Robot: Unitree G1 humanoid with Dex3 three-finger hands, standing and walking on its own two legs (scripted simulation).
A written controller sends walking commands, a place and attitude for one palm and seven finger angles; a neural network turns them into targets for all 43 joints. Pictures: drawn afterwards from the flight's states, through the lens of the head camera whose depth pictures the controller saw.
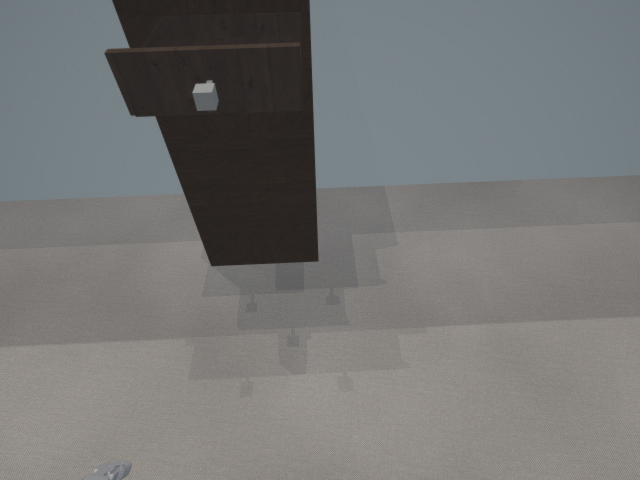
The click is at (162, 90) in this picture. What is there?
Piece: drawer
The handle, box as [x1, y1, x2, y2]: [192, 80, 218, 110]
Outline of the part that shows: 212,80 207,80 205,83 195,84 192,93 197,110 216,109 218,99 215,86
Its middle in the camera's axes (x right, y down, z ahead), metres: -0.24 -0.30 +0.80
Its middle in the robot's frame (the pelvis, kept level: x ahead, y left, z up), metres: +0.80 +0.28 +0.09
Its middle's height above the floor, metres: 0.86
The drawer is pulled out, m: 0.18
